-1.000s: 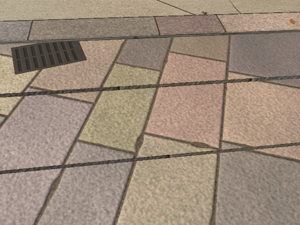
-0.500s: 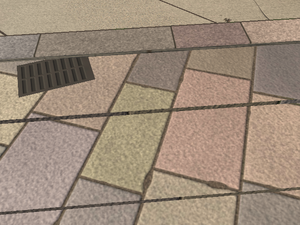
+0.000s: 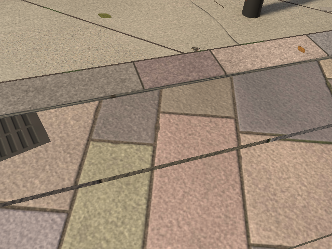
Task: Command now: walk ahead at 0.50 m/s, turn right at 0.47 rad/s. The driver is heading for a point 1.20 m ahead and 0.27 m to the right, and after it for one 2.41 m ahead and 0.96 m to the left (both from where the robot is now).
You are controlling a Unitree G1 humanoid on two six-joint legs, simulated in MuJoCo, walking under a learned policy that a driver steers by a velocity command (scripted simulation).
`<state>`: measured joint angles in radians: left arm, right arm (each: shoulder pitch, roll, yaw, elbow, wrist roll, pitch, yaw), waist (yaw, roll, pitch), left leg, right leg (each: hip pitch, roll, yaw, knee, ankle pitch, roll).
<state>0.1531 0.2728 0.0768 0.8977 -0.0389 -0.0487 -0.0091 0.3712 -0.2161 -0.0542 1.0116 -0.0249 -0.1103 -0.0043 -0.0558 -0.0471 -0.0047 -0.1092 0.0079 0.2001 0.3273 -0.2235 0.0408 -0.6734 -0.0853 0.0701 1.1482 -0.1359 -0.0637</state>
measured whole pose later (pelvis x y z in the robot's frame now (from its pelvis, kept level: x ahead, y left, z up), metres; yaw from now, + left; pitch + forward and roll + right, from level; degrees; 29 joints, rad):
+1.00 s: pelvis +0.53 -0.08 +0.03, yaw -26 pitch +1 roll +1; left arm 0.16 0.26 0.07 0.77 -0.01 -0.05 0.00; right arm 0.35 -0.23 -0.05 0.96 0.00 -0.11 0.01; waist -0.06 -0.04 0.01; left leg -0.16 -0.03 0.07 0.32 -0.17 0.05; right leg -0.65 -0.10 0.04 1.02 -0.17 -0.04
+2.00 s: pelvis +1.01 -0.31 +0.05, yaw -4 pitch +1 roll +1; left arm 0.16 0.28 0.06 0.78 -0.01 -0.12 0.00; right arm 0.25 -0.27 -0.08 0.76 0.01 -0.06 0.02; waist -0.02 -0.01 0.03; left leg -0.34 -0.11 0.02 0.48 -0.17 0.11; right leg -0.53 -0.09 0.06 1.19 -0.32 -0.01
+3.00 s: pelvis +1.50 -0.26 +0.08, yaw +32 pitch +1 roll +0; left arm 0.15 0.30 0.05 0.72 0.00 -0.10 0.00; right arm 0.30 -0.27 -0.07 0.65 0.01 -0.04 0.02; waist -0.02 -0.03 0.04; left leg -0.32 -0.10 -0.02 0.47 -0.17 0.10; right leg -0.59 -0.11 0.06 1.16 -0.28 0.00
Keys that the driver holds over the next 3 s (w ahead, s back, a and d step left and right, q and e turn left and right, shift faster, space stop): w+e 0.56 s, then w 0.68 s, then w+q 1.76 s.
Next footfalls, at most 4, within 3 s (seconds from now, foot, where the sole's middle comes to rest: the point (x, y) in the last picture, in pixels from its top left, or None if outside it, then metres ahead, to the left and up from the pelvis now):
0.26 right None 0.33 -0.15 -0.77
0.74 left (161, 225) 0.61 -0.01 -0.75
1.28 right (240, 194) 0.74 -0.37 -0.75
1.82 left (205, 129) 1.11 -0.26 -0.72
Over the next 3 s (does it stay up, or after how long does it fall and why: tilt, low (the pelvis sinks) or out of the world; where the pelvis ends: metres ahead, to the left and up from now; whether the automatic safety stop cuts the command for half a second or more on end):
stays up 1.50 -0.26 0.08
